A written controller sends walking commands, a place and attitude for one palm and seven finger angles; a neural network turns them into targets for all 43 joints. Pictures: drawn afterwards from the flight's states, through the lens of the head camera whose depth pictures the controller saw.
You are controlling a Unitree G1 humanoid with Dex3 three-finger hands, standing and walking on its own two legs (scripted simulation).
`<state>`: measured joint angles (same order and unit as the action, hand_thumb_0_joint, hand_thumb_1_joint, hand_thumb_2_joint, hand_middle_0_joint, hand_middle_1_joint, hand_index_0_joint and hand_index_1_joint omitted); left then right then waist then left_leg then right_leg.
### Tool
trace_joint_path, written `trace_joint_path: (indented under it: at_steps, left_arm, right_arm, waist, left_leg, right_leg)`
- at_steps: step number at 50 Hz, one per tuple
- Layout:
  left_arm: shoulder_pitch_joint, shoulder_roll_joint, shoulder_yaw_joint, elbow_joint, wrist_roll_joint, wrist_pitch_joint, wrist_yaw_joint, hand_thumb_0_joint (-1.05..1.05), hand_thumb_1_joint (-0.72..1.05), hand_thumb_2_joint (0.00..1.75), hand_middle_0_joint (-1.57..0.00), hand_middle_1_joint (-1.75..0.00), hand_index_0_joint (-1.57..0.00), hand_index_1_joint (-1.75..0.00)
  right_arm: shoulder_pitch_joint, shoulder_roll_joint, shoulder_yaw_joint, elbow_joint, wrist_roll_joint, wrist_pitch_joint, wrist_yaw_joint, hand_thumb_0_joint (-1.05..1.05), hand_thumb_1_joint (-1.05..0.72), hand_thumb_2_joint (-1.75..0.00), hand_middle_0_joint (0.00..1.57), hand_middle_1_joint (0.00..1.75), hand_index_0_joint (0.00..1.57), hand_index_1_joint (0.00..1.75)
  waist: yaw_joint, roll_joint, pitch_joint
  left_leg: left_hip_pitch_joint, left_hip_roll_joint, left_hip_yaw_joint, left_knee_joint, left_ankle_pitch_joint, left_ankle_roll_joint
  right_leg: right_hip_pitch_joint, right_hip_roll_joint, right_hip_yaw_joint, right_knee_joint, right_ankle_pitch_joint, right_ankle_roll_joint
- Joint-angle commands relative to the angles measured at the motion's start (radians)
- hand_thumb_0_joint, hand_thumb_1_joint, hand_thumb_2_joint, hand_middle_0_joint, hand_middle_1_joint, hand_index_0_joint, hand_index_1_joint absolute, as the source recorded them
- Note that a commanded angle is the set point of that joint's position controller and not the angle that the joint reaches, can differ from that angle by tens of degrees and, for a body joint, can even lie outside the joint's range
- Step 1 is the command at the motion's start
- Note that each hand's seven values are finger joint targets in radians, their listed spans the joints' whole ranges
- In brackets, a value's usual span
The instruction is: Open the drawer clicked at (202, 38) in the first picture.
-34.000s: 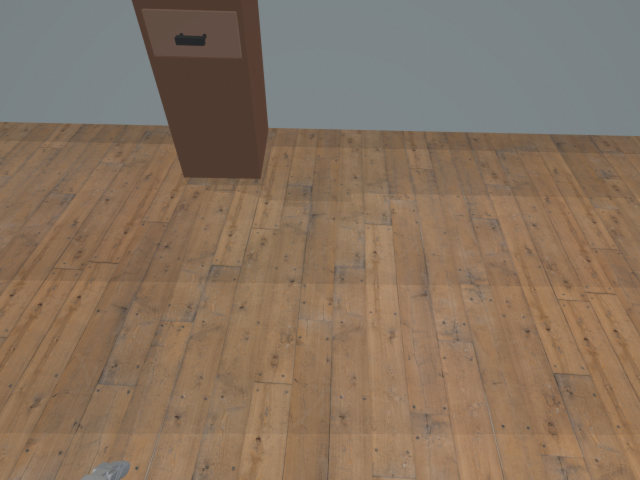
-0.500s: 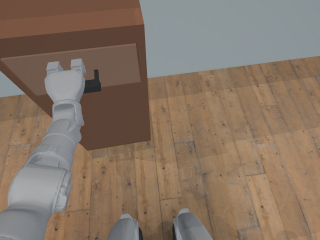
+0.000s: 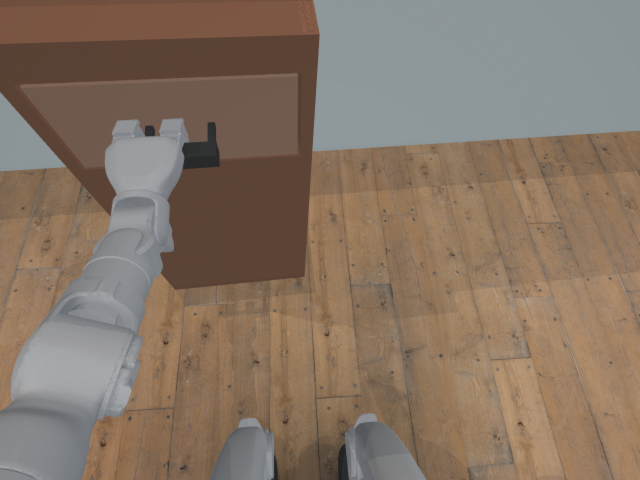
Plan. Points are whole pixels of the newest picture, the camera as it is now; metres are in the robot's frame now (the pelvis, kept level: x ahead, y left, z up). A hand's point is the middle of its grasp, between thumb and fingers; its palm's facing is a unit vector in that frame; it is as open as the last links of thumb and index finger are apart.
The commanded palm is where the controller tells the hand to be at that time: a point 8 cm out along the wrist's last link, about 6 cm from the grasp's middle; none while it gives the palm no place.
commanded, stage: lower the fingers behind the handle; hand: left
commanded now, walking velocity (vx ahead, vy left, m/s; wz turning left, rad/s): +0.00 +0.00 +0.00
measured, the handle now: (180, 143) +0.56 +0.17 +0.00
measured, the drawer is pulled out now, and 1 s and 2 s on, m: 0.00 0.00 0.04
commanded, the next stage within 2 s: close the thumb around the handle in 0.56 s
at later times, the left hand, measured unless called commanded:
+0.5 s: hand (162, 183) +0.51 +0.20 -0.02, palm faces -0.08 -0.01 -1.00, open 14.0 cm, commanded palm +0.50 +0.17 +0.02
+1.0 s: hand (163, 183) +0.51 +0.20 -0.02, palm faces -0.08 -0.01 -1.00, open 10.7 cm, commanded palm +0.50 +0.16 +0.02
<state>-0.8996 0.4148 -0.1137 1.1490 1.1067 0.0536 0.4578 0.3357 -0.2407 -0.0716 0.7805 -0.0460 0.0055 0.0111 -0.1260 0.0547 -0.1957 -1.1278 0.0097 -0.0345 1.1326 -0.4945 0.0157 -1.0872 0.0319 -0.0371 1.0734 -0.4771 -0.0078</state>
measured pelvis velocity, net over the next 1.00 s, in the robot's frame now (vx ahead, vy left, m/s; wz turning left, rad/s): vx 0.00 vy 0.00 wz -0.01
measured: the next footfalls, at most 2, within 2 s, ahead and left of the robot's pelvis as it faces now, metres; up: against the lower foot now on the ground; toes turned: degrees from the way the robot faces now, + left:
none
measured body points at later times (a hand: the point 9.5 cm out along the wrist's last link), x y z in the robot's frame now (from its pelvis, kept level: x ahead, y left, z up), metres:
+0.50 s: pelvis -0.01 +0.00 -0.01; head +0.14 +0.01 +0.41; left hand +0.51 +0.20 +0.03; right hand -0.03 -0.26 -0.13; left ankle +0.01 +0.11 -0.65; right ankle +0.01 -0.12 -0.65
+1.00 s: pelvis +0.00 +0.00 +0.00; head +0.15 +0.01 +0.42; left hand +0.51 +0.19 +0.03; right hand -0.01 -0.26 -0.13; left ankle +0.01 +0.11 -0.65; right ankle +0.01 -0.12 -0.65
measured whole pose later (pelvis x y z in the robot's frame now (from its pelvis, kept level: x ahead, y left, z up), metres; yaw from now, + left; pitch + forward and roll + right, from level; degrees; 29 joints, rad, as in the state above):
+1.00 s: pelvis +0.00 +0.00 +0.00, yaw -1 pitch +29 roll -3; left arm -0.92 0.43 -0.08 1.17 1.09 0.09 0.43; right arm 0.34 -0.23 -0.04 0.77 -0.05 0.00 0.01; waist -0.16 0.07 -0.20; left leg -1.15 0.02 -0.03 1.15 -0.50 0.02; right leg -1.11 0.04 -0.03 1.08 -0.48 0.00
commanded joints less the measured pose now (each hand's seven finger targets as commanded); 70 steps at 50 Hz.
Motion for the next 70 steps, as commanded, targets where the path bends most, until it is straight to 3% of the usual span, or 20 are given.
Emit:
trace_joint_path:
  at_steps: [1, 3, 8, 11, 14, 18, 20, 21, 23, 31, 33, 38, 41, 43, 49, 55, 58, 63, 67, 70]
  left_arm:
    - [-0.562, 0.078, 0.004, -0.217, 0.023, 0.006, 0.062, 0.00, -0.50, 0.30, -0.30, -1.20, -0.30, -1.20]
    - [-0.541, 0.087, 0.013, -0.193, 0.023, 0.026, 0.060, 0.00, -0.50, 0.30, -0.30, -1.20, -0.30, -1.20]
    - [-0.524, 0.107, 0.006, -0.090, 0.017, 0.067, 0.028, 0.00, -0.50, 0.30, -0.30, -1.20, -0.30, -1.20]
    - [-0.541, 0.129, 0.015, -0.121, 0.012, 0.052, 0.002, 0.00, -0.50, 0.30, -0.30, -1.20, -0.30, -1.20]
    - [-0.529, 0.128, 0.014, -0.123, 0.005, 0.031, -0.020, 0.00, -0.50, 0.30, -0.30, -1.20, -0.30, -1.20]
    - [-0.454, 0.162, 0.046, -0.136, 0.003, -0.007, -0.034, 0.00, -0.50, 0.30, -0.30, -1.20, -0.30, -1.20]
    - [-0.469, 0.134, 0.027, -0.131, 0.003, -0.018, -0.031, 0.00, -0.50, 0.30, -0.30, -1.20, -0.30, -1.20]
    - [-0.482, 0.174, 0.052, -0.148, 0.011, -0.027, -0.022, 0.00, -0.50, 0.30, -0.30, -1.20, -0.30, -1.20]
    - [-0.467, 0.161, 0.045, -0.138, 0.013, -0.021, -0.010, 0.00, -0.50, 0.30, -0.30, -1.20, -0.30, -1.20]
    - [-0.517, 0.150, 0.035, -0.155, 0.016, 0.012, 0.020, 0.00, -0.50, 0.30, -0.30, -1.20, -0.30, -1.20]
    - [-0.490, 0.162, 0.048, -0.150, 0.014, 0.021, 0.019, 0.00, -0.50, 0.30, -0.30, -1.20, -0.30, -1.20]
    - [-0.460, 0.138, 0.040, -0.167, 0.004, 0.025, 0.009, 0.00, -0.22, 0.42, -0.32, -1.23, -0.32, -1.23]
    - [-0.468, 0.100, 0.011, -0.164, 0.002, 0.015, 0.003, 0.00, -0.05, 0.49, -0.33, -1.25, -0.33, -1.25]
    - [-0.451, 0.145, 0.040, -0.152, 0.006, 0.011, 0.000, 0.00, 0.06, 0.54, -0.34, -1.26, -0.34, -1.26]
    - [-0.453, 0.086, 0.006, -0.173, 0.009, -0.004, 0.010, 0.00, 0.40, 0.68, -0.36, -1.30, -0.36, -1.30]
    - [-0.438, 0.132, 0.051, -0.180, 0.005, 0.006, 0.021, 0.00, 0.73, 0.83, -0.39, -1.33, -0.39, -1.33]
    - [-0.423, 0.107, 0.030, -0.173, 0.007, 0.012, 0.020, 0.00, 0.90, 0.90, -0.40, -1.35, -0.40, -1.35]
    - [-0.373, 0.146, 0.067, -0.190, 0.000, 0.008, 0.013, 0.00, 0.90, 0.90, -0.40, -1.35, -0.40, -1.35]
    - [-0.365, 0.152, 0.067, -0.171, 0.005, 0.000, 0.010, 0.00, 0.90, 0.90, -0.40, -1.35, -0.40, -1.35]
    - [-0.373, 0.161, 0.078, -0.194, 0.015, -0.002, 0.022, 0.00, 0.90, 0.90, -0.40, -1.35, -0.40, -1.35]
  right_arm:
    - [0.191, -0.156, -0.049, -0.020, -0.009, -0.020, -0.014, 0.00, -0.90, -0.90, 0.20, 0.30, 0.20, 0.30]
    - [0.186, -0.154, -0.044, -0.021, -0.011, -0.020, -0.014, 0.00, -0.90, -0.90, 0.20, 0.30, 0.20, 0.30]
    - [0.183, -0.158, -0.022, -0.021, -0.009, -0.019, -0.020, 0.00, -0.90, -0.90, 0.20, 0.30, 0.20, 0.30]
    - [0.183, -0.159, -0.020, -0.031, -0.008, -0.023, -0.022, 0.00, -0.90, -0.90, 0.20, 0.30, 0.20, 0.30]
    - [0.188, -0.156, -0.018, -0.035, -0.007, -0.028, -0.024, 0.00, -0.90, -0.90, 0.20, 0.30, 0.20, 0.30]
    - [0.191, -0.155, -0.017, -0.047, -0.004, -0.029, -0.029, 0.00, -0.90, -0.90, 0.20, 0.30, 0.20, 0.30]
    - [0.195, -0.153, -0.021, -0.042, -0.004, -0.032, -0.024, 0.00, -0.90, -0.90, 0.20, 0.30, 0.20, 0.30]
    - [0.197, -0.159, -0.019, -0.039, -0.004, -0.033, -0.027, 0.00, -0.90, -0.90, 0.20, 0.30, 0.20, 0.30]
    - [0.198, -0.159, -0.019, -0.041, -0.005, -0.032, -0.026, 0.00, -0.90, -0.90, 0.20, 0.30, 0.20, 0.30]
    - [0.211, -0.164, -0.027, -0.026, -0.005, -0.026, -0.019, 0.00, -0.90, -0.90, 0.20, 0.30, 0.20, 0.30]
    - [0.211, -0.164, -0.027, -0.029, -0.004, -0.020, -0.019, 0.00, -0.90, -0.90, 0.20, 0.30, 0.20, 0.30]
    - [0.202, -0.158, -0.027, -0.034, -0.002, -0.017, -0.018, 0.00, -0.90, -0.90, 0.20, 0.30, 0.20, 0.30]
    - [0.197, -0.154, -0.028, -0.033, -0.003, -0.021, -0.020, 0.00, -0.90, -0.90, 0.20, 0.30, 0.20, 0.30]
    - [0.194, -0.161, -0.024, -0.035, -0.004, -0.019, -0.022, 0.00, -0.90, -0.90, 0.20, 0.30, 0.20, 0.30]
    - [0.198, -0.151, -0.030, -0.033, -0.007, -0.020, -0.018, 0.00, -0.90, -0.90, 0.20, 0.30, 0.20, 0.30]
    - [0.203, -0.156, -0.034, -0.028, -0.009, -0.013, -0.015, 0.00, -0.90, -0.90, 0.20, 0.30, 0.20, 0.30]
    - [0.199, -0.152, -0.033, -0.030, -0.008, -0.011, -0.012, 0.00, -0.90, -0.90, 0.20, 0.30, 0.20, 0.30]
    - [0.195, -0.153, -0.032, -0.038, -0.008, -0.004, -0.013, 0.00, -0.90, -0.90, 0.20, 0.30, 0.20, 0.30]
    - [0.191, -0.156, -0.030, -0.041, -0.003, -0.001, -0.014, 0.00, -0.90, -0.90, 0.20, 0.30, 0.20, 0.30]
    - [0.193, -0.158, -0.034, -0.039, -0.006, -0.003, -0.010, 0.00, -0.90, -0.90, 0.20, 0.30, 0.20, 0.30]
  waist:
    - [-0.109, 0.114, -0.517]
    - [-0.104, 0.113, -0.533]
    - [-0.123, 0.065, -0.437]
    - [-0.118, 0.099, -0.465]
    - [-0.123, 0.075, -0.448]
    - [-0.095, 0.065, -0.468]
    - [-0.108, 0.061, -0.432]
    - [-0.103, 0.064, -0.433]
    - [-0.098, 0.069, -0.435]
    - [-0.110, 0.101, -0.482]
    - [-0.098, 0.088, -0.491]
    - [-0.087, 0.110, -0.498]
    - [-0.102, 0.094, -0.457]
    - [-0.095, 0.079, -0.448]
    - [-0.100, 0.087, -0.454]
    - [-0.086, 0.066, -0.494]
    - [-0.087, 0.082, -0.478]
    - [-0.066, 0.071, -0.507]
    - [-0.069, 0.050, -0.450]
    - [-0.060, 0.085, -0.487]
  left_leg:
    - [0.494, 0.006, -0.030, -0.093, 0.439, 0.006]
    - [0.493, 0.003, -0.023, -0.087, 0.442, 0.008]
    - [0.388, -0.002, -0.018, -0.090, 0.355, 0.017]
    - [0.399, -0.001, -0.019, -0.091, 0.352, 0.017]
    - [0.375, 0.000, -0.017, -0.083, 0.335, 0.023]
    - [0.352, -0.004, -0.009, -0.076, 0.345, 0.024]
    - [0.340, -0.003, -0.011, -0.075, 0.324, 0.024]
    - [0.328, 0.000, -0.012, -0.073, 0.319, 0.024]
    - [0.331, -0.002, -0.012, -0.072, 0.328, 0.023]
    - [0.389, 0.003, -0.018, -0.072, 0.373, 0.018]
    - [0.396, 0.002, -0.017, -0.076, 0.394, 0.016]
    - [0.436, 0.004, -0.014, -0.085, 0.424, 0.013]
    - [0.427, 0.004, -0.014, -0.091, 0.401, 0.016]
    - [0.397, 0.003, -0.011, -0.089, 0.393, 0.017]
    - [0.425, 0.004, -0.012, -0.083, 0.437, 0.014]
    - [0.424, 0.001, -0.008, -0.078, 0.463, 0.015]
    - [0.427, 0.001, -0.003, -0.080, 0.473, 0.014]
    - [0.425, -0.001, 0.008, -0.078, 0.502, 0.017]
    - [0.389, -0.002, 0.006, -0.090, 0.447, 0.016]
    - [0.433, 0.002, 0.001, -0.085, 0.498, 0.012]
  right_leg:
    - [0.089, 0.038, -0.015, -0.110, 0.291, -0.024]
    - [0.109, 0.040, -0.014, -0.113, 0.300, -0.023]
    - [0.112, 0.041, -0.017, -0.117, 0.267, -0.019]
    - [0.111, 0.040, -0.016, -0.111, 0.261, -0.021]
    - [0.115, 0.041, -0.014, -0.109, 0.259, -0.018]
    - [0.145, 0.039, -0.006, -0.101, 0.284, -0.019]
    - [0.119, 0.041, -0.009, -0.103, 0.259, -0.019]
    - [0.113, 0.038, -0.009, -0.096, 0.254, -0.018]
    - [0.109, 0.041, -0.011, -0.095, 0.253, -0.021]
    - [0.097, 0.041, -0.015, -0.096, 0.271, -0.020]
    - [0.124, 0.042, -0.015, -0.099, 0.294, -0.021]
    - [0.135, 0.044, -0.016, -0.109, 0.311, -0.022]
    - [0.124, 0.043, -0.017, -0.119, 0.296, -0.018]
    - [0.137, 0.043, -0.014, -0.113, 0.304, -0.020]
    - [0.128, 0.043, -0.015, -0.110, 0.329, -0.020]
    - [0.173, 0.042, -0.009, -0.100, 0.373, -0.020]
    - [0.174, 0.042, -0.010, -0.108, 0.386, -0.019]
    - [0.226, 0.040, -0.002, -0.106, 0.438, -0.017]
    - [0.207, 0.042, -0.004, -0.112, 0.393, -0.018]
    - [0.195, 0.043, -0.008, -0.099, 0.405, -0.021]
